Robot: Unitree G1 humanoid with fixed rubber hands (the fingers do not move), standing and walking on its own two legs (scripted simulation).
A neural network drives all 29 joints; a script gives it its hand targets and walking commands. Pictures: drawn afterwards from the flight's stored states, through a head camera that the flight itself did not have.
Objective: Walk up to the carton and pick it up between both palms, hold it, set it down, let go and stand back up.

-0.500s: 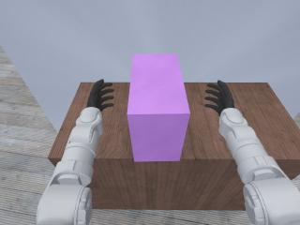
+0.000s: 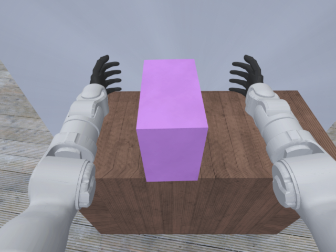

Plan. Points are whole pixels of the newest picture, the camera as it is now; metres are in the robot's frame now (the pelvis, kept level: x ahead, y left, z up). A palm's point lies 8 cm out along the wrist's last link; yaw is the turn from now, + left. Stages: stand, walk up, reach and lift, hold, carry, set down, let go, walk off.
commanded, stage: reach and lift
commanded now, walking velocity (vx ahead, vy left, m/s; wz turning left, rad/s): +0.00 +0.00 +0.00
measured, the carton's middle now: (170, 119) +0.51 +0.04 +0.01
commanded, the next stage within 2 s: none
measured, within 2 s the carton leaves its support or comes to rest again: neither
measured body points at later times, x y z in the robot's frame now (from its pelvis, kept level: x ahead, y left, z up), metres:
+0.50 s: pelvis +0.00 +0.00 +0.00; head +0.04 +0.01 +0.44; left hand +0.48 +0.21 +0.15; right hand +0.48 -0.16 +0.15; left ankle -0.01 +0.11 -0.74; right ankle +0.01 -0.09 -0.74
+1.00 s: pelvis +0.00 +0.00 -0.01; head +0.08 +0.03 +0.43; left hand +0.48 +0.20 +0.08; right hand +0.49 -0.13 +0.08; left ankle -0.01 +0.11 -0.74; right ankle +0.01 -0.09 -0.74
